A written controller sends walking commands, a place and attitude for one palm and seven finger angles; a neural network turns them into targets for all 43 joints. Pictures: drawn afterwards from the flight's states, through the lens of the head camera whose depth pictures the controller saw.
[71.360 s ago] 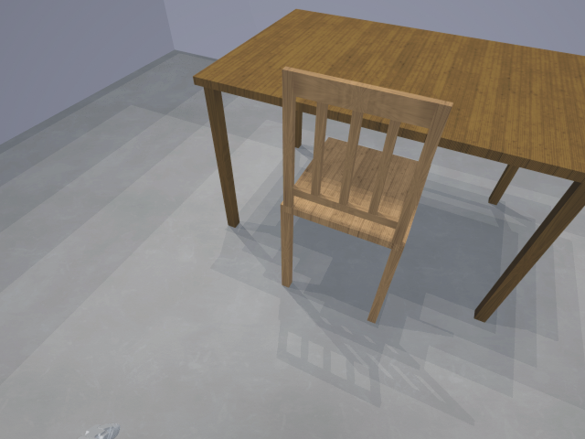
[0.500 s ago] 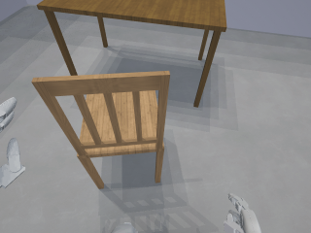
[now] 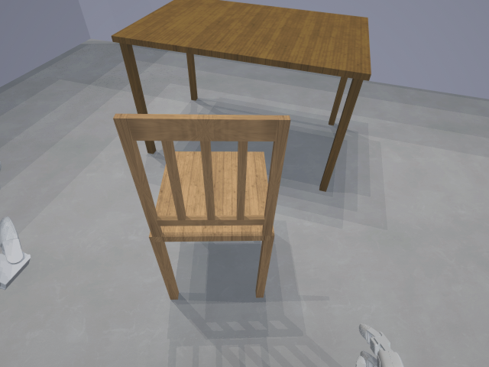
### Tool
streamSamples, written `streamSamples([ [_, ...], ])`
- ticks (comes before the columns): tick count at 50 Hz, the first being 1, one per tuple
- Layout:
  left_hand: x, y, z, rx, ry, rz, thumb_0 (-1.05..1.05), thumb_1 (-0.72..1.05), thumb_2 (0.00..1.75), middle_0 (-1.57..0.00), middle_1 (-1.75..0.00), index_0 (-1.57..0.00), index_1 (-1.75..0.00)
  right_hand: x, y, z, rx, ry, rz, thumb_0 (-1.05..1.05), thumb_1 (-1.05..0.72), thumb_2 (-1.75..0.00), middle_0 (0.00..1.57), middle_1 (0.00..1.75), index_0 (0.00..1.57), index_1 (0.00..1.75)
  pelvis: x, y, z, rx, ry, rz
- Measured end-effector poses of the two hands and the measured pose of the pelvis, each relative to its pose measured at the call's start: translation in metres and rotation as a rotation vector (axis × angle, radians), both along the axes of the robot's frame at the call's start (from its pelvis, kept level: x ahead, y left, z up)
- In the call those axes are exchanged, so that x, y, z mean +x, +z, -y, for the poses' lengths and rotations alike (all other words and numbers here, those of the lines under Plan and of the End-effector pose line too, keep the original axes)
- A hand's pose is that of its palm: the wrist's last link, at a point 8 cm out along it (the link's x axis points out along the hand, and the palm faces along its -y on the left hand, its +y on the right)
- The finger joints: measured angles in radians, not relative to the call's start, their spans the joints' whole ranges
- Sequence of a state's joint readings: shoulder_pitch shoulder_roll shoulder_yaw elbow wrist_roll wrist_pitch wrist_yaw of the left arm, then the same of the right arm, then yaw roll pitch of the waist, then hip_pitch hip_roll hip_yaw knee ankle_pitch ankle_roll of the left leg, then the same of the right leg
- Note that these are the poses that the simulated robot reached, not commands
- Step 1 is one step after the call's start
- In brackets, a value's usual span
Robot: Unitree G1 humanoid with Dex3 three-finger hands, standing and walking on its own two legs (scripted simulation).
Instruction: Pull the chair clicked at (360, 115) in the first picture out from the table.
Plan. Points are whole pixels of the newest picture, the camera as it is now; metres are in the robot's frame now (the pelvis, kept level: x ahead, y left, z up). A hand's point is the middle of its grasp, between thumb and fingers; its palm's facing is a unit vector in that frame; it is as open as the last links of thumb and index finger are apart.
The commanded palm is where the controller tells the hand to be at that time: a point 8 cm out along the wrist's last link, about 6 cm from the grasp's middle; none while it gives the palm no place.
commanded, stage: stop stepping back and stand still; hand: left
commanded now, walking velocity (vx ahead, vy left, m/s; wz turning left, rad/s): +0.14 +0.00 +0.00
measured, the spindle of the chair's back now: (208, 183) +0.58 +0.12 -0.08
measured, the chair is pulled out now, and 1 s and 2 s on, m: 0.61 0.61 0.61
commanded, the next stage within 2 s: let the arm hang, fingers relaxed in 0.76 s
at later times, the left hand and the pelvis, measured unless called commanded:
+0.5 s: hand (65, 230) +0.25 +0.25 +0.16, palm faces +0.35 -0.81 -0.47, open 7.5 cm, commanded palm +0.18 +0.30 +0.18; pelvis +0.04 +0.00 +0.00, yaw +0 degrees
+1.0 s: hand (110, 314) +0.21 +0.24 -0.03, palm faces +0.15 -0.90 -0.40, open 7.4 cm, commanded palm none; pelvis +0.02 +0.00 +0.00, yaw +1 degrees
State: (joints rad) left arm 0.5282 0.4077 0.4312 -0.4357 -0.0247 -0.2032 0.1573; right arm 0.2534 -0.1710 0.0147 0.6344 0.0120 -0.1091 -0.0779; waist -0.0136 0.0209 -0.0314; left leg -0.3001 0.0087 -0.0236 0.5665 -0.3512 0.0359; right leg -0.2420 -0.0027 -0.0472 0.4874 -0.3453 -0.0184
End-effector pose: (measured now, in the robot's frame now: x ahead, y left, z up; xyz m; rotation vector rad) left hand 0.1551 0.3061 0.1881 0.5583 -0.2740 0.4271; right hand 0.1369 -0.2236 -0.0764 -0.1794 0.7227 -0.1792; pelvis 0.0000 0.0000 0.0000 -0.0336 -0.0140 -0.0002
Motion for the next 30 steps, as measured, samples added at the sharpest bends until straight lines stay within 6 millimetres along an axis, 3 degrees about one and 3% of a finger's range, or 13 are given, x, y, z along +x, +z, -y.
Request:
streamSamples([
  [6, -0.007, -0.011, 0.000, -0.049, -0.002, 0.005, 0.02, 0.89, 0.90, -0.21, -0.30, -0.21, -0.30, -0.007, -0.012, -0.004, -0.028, 0.035, -0.062, 0.01, -0.90, -0.90, 0.20, 0.30, 0.21, 0.30, -0.001, -0.006, -0.005, 0.004, 0.010, 0.012],
  [12, 0.008, -0.016, -0.004, -0.048, -0.011, 0.004, 0.02, 0.88, 0.90, -0.21, -0.30, -0.21, -0.30, -0.005, -0.008, -0.002, -0.040, -0.010, -0.042, 0.02, -0.90, -0.90, 0.20, 0.30, 0.21, 0.30, 0.011, -0.006, -0.009, 0.016, 0.003, 0.019],
  [16, 0.025, -0.012, -0.005, -0.026, -0.008, -0.004, 0.02, 0.88, 0.90, -0.21, -0.30, -0.21, -0.30, 0.006, -0.007, -0.002, -0.023, -0.005, -0.031, 0.02, -0.90, -0.90, 0.20, 0.30, 0.20, 0.30, 0.020, -0.004, -0.006, 0.012, 0.008, 0.008],
  [22, 0.047, -0.011, 0.010, -0.023, -0.068, -0.036, 0.02, 0.89, 0.90, -0.21, -0.30, -0.21, -0.30, 0.026, -0.001, 0.004, -0.021, -0.004, -0.032, 0.02, -0.90, -0.90, 0.20, 0.30, 0.21, 0.30, 0.033, 0.001, -0.002, 0.013, -0.005, -0.017],
  [30, 0.059, -0.011, 0.017, 0.012, -0.106, -0.099, 0.02, 0.88, 0.89, -0.21, -0.30, -0.21, -0.30, 0.053, 0.007, 0.018, -0.035, -0.029, -0.005, 0.01, -0.90, -0.90, 0.20, 0.30, 0.20, 0.30, 0.044, 0.003, 0.002, 0.021, -0.009, -0.018],
])
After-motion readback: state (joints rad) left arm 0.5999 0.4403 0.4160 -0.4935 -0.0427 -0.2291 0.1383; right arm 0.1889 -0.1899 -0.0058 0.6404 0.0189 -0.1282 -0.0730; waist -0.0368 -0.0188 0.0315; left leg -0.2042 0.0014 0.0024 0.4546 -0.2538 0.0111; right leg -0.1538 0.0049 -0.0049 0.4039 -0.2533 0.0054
